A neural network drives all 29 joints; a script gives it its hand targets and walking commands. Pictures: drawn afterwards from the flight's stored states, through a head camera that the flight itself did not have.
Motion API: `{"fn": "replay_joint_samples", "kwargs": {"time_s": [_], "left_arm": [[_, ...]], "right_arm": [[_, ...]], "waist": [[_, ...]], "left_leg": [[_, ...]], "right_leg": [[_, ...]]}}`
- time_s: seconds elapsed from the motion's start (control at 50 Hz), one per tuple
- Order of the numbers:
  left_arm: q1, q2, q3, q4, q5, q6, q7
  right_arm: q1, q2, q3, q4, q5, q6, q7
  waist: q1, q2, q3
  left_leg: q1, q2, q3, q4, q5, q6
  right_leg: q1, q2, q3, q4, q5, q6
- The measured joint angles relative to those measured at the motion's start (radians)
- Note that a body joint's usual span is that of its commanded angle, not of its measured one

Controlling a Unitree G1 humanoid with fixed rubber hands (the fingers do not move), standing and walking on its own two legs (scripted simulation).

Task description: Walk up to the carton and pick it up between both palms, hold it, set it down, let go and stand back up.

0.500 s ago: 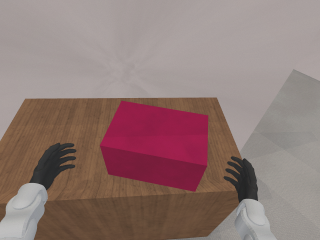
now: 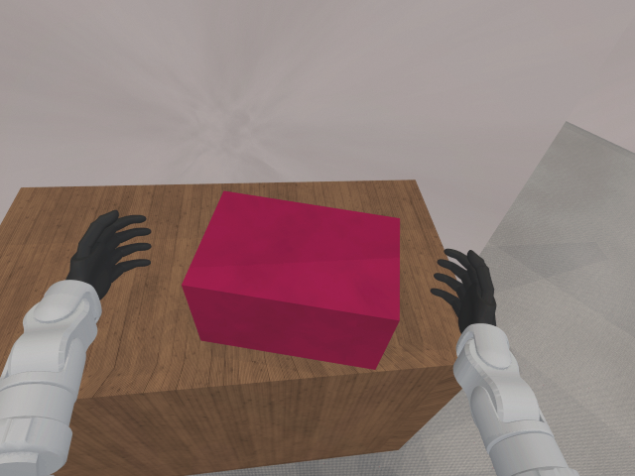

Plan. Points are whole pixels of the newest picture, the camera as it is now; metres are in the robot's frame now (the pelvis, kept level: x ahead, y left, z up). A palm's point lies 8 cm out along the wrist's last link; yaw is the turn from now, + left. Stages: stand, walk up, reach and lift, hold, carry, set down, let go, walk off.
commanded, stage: reach and lift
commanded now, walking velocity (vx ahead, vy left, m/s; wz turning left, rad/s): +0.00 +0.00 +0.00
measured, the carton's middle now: (299, 280) +0.41 +0.01 -0.04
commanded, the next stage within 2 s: none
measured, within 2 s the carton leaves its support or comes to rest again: neither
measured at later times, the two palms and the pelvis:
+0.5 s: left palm (101, 219) +0.40 +0.26 +0.10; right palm (472, 268) +0.35 -0.21 +0.08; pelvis -0.02 +0.01 +0.00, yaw +1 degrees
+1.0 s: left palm (128, 245) +0.42 +0.25 +0.04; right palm (452, 284) +0.36 -0.21 +0.02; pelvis -0.02 +0.00 -0.03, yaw +2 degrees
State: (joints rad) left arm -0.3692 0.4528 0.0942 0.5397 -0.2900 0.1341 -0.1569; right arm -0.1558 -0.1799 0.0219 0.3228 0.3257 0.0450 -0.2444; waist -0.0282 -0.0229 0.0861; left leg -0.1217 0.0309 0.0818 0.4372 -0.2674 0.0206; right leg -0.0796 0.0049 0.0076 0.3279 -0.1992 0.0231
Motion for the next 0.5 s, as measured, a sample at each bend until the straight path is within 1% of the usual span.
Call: {"fn": "replay_joint_samples", "kwargs": {"time_s": [0.22,0.5], "left_arm": [[-0.186,0.027,-0.031,0.169,-0.009,-0.005,0.014],[-0.412,0.056,-0.15,0.463,-0.072,-0.093,0.034]], "right_arm": [[-0.188,-0.024,-0.021,0.17,0.015,0.017,0.021],[-0.416,-0.048,-0.023,0.424,0.032,0.006,0.055]], "waist": [[-0.024,0.005,-0.031],[-0.063,0.018,-0.102]], "left_leg": [[-0.067,-0.005,-0.009,0.02,0.011,0.008],[-0.198,-0.012,-0.027,0.061,0.02,0.015]], "right_leg": [[-0.055,-0.005,-0.009,0.002,0.017,0.006],[-0.176,-0.012,-0.026,0.04,0.021,0.01]]}}
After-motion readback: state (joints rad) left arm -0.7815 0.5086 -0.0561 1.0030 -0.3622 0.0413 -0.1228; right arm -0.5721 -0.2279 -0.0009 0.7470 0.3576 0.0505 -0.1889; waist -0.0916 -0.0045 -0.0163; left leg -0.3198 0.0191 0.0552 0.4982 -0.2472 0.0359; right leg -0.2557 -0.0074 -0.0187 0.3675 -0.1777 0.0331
